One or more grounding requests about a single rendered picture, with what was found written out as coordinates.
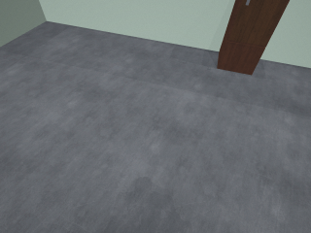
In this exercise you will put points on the cupboard door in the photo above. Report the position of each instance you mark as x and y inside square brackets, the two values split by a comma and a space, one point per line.
[255, 22]

